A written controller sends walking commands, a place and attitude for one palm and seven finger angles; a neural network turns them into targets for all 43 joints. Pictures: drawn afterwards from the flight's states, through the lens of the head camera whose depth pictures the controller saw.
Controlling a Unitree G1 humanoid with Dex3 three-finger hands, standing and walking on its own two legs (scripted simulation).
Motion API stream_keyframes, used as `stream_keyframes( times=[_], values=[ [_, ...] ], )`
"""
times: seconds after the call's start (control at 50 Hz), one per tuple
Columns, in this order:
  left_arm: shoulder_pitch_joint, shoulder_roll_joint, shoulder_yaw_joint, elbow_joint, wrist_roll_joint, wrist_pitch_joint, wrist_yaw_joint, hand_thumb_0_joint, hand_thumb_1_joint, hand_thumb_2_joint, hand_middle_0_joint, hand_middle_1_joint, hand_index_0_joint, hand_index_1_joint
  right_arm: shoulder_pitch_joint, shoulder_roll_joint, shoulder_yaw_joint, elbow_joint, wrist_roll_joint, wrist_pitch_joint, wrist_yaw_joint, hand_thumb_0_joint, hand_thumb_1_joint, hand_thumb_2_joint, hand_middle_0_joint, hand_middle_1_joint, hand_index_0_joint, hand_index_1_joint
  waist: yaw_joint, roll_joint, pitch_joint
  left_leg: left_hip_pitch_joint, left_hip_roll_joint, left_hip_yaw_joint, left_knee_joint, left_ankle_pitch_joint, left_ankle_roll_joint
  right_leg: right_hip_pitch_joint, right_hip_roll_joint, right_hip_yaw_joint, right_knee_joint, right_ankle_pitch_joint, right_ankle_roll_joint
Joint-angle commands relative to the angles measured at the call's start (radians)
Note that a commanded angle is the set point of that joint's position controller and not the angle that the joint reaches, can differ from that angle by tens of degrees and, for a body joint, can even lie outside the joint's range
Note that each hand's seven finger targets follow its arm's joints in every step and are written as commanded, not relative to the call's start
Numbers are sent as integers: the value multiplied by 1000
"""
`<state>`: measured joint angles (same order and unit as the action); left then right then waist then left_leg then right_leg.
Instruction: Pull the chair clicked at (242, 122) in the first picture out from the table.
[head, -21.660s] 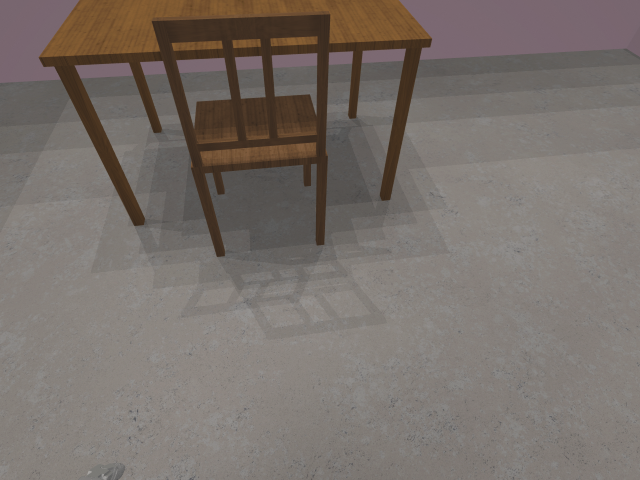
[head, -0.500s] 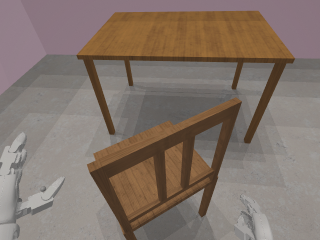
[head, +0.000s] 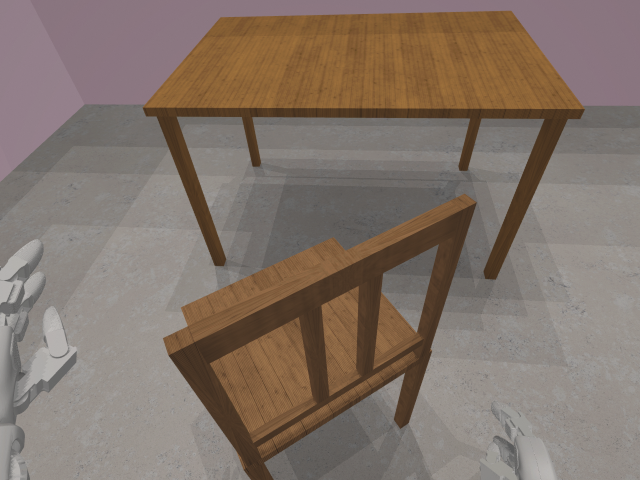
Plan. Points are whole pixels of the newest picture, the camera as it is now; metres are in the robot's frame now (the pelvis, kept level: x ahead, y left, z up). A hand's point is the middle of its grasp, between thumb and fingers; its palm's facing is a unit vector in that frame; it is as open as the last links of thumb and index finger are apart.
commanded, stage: draw the hand back to the body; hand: left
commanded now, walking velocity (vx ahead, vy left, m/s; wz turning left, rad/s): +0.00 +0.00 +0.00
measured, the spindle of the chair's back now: (315, 357) +0.31 +0.06 -0.08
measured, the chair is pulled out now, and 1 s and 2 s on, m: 0.52 0.52 0.52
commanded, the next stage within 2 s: step back with the hand held close in 0.02 s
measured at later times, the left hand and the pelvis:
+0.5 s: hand (45, 381) +0.16 +0.28 +0.14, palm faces +0.35 -0.78 -0.53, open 7.4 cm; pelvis -0.04 +0.02 +0.00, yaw -1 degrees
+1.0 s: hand out of the picture +0.11 +0.28 +0.16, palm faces +0.45 -0.73 -0.51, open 7.5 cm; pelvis -0.10 +0.02 -0.01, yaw +0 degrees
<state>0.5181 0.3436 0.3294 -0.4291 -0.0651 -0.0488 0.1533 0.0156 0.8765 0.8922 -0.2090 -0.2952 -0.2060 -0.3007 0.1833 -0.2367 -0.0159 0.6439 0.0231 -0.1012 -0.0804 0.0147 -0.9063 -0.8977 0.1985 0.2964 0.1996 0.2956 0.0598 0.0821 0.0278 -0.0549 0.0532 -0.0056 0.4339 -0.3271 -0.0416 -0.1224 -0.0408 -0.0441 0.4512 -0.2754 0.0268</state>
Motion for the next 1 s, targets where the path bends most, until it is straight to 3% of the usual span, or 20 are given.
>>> stream_keyframes(
  times=[0.0, 0.1, 0.12, 0.14, 0.16, 0.18, 0.22, 0.24, 0.3, 0.38, 0.42, 0.5, 0.56, 0.62, 0.66, 0.72, 0.78, 0.82, 0.86, 0.98],
  values=[
    [-70, 180, 132, -188, 0, -64, 22, 0, 900, 900, -200, -300, -200, -300, -138, -94, -31, -169, -1, -59, -6, 0, -900, -900, 200, 300, 200, 300, -2, -12, -82, -30, -7, 27, -41, 368, 41, 57, -2, -14, -42, 339, -36],
    [-77, 178, 128, -187, 0, -66, 18, 0, 900, 900, -200, -300, -200, -300, -143, -97, -33, -170, 0, -60, -3, 0, -900, -900, 200, 300, 200, 300, -1, -33, -80, -36, -7, 25, -44, 339, 43, 52, -1, -13, -45, 311, -36],
    [-148, 186, 113, -219, 2, -68, 17, 0, 900, 900, -200, -300, -200, -300, -144, -103, -26, -170, -2, -65, -3, 0, -900, -900, 200, 300, 200, 300, -8, -21, -72, -40, -11, 19, -49, 324, 42, 51, 0, -12, -52, 300, -38],
    [-320, 377, 289, -315, -9, -128, 18, 0, 900, 900, -200, -300, -200, -300, -127, -116, -42, -185, 1, -51, -3, 0, -900, -900, 200, 300, 200, 300, -31, -44, 14, -100, 17, 23, -2, 261, 61, -37, -49, 94, -98, 425, -41],
    [-234, 307, 256, -205, -3, -135, 10, 0, 900, 900, -200, -300, -200, -300, -120, -100, -41, -164, -2, -45, -3, 0, -900, -900, 200, 300, 200, 300, -41, -101, -6, -107, 9, 11, 10, 225, 56, -12, -67, 93, -88, 452, -48],
    [-161, 243, 213, -171, -2, -136, 1, 0, 900, 900, -200, -300, -200, -300, -123, -103, -42, -175, -4, -37, 2, 0, -900, -900, 200, 300, 200, 300, -42, -111, -27, -104, 7, 12, 14, 227, 52, -6, -73, 99, -77, 467, -49],
    [-67, 208, 189, -172, -2, -142, -3, 0, 900, 900, -200, -300, -200, -300, -131, -108, -44, -190, -5, -22, 8, 0, -900, -900, 200, 300, 200, 300, -43, -38, -71, -113, 19, 0, -7, 288, 52, 25, -71, 76, -47, 461, -42],
    [-6, 184, 176, -154, -1, -140, -4, 0, 900, 900, -200, -300, -200, -300, -133, -106, -42, -195, -8, -11, 10, 0, -900, -900, 200, 300, 200, 300, -41, -33, -89, -114, 29, -2, -14, 324, 52, 28, -62, 64, -37, 440, -36],
    [62, 194, 187, -204, 7, -141, 2, 0, 900, 900, -200, -300, -200, -300, -147, -108, -48, -214, -13, 17, 12, 0, -900, -900, 200, 300, 200, 300, -39, -63, -144, -118, 45, -11, -6, 417, 51, 38, -55, 50, -19, 461, -28],
    [71, 235, 224, -266, 8, -147, 19, 0, 900, 900, -200, -300, -200, -300, -147, -99, -51, -225, -13, 27, -1, 0, -900, -900, 200, 300, 200, 300, -41, -66, -171, -149, 55, -19, -10, 421, 50, 38, -51, 42, 6, 447, -22],
    [58, 270, 248, -307, 7, -154, 29, 0, 900, 900, -200, -300, -200, -300, -148, -99, -51, -221, -10, 20, -9, 0, -900, -900, 200, 300, 200, 300, -41, -14, -182, -160, 66, -32, -20, 413, 55, 36, -50, 40, 24, 418, -19],
    [61, 251, 238, -346, 7, -164, 36, 0, 900, 900, -200, -300, -200, -300, -134, -96, -49, -219, -12, -5, -15, 0, -900, -900, 200, 300, 200, 300, -40, 33, -178, -210, 82, -50, -14, 383, 59, 14, -34, 35, 57, 353, -15],
    [61, 238, 231, -347, 10, -167, 41, 0, 900, 900, -200, -300, -200, -300, -122, -100, -48, -210, -14, -24, -17, 0, -900, -900, 200, 300, 200, 300, -41, 81, -156, -283, 95, -67, -32, 285, 66, 11, -26, 31, 83, 270, -15],
    [55, 243, 242, -302, 13, -163, 47, 0, 900, 900, -200, -300, -200, -300, -108, -97, -52, -197, -11, -36, -20, 0, -900, -900, 200, 300, 200, 300, -43, 50, -133, -358, 84, -63, -24, 136, 67, 16, -32, 49, 71, 239, -18],
    [27, 222, 216, -294, 17, -166, 46, 0, 900, 900, -200, -300, -200, -300, -98, -97, -51, -201, -12, -41, -18, 0, -900, -900, 200, 300, 200, 300, -48, -10, -92, -377, 52, -43, 2, 2, 57, -45, -43, 85, 16, 168, -25],
    [-8, 249, 227, -272, 24, -169, 55, 0, 900, 900, -200, -300, -200, -300, -81, -101, -52, -189, -14, -47, -21, 0, -900, -900, 200, 300, 200, 300, -57, -89, -52, -368, 9, -31, 46, -156, 51, -155, -79, 150, -96, -54, -46],
    [-28, 240, 212, -270, 30, -170, 59, 0, 900, 900, -200, -300, -200, -300, -85, -103, -42, -201, -18, -52, -18, 0, -900, -900, 200, 300, 200, 300, -58, -102, -39, -348, 4, -38, 60, -176, 53, -239, -83, 148, -134, -217, -44],
    [-22, 274, 244, -287, 31, -172, 66, 0, 900, 900, -200, -300, -200, -300, -89, -110, -43, -198, -17, -52, -22, 0, -900, -900, 200, 300, 200, 300, -55, -60, -62, -374, 27, -66, 11, -193, 63, -192, -64, 124, -104, -211, -33],
    [-11, 254, 237, -305, 30, -175, 65, 0, 900, 900, -200, -300, -200, -300, -85, -112, -41, -212, -15, -56, -19, 0, -900, -900, 200, 300, 200, 300, -54, -17, -73, -416, 42, -88, -29, -212, 69, -149, -39, 101, -59, -190, -22],
    [27, 255, 263, -324, 40, -195, 71, 0, 900, 900, -200, -300, -200, -300, -89, -116, -50, -207, -15, -77, -16, 0, -900, -900, 200, 300, 200, 300, -49, 42, -106, -540, 94, -120, -63, -168, 90, -8, -13, 67, 88, 29, -15]
  ],
)
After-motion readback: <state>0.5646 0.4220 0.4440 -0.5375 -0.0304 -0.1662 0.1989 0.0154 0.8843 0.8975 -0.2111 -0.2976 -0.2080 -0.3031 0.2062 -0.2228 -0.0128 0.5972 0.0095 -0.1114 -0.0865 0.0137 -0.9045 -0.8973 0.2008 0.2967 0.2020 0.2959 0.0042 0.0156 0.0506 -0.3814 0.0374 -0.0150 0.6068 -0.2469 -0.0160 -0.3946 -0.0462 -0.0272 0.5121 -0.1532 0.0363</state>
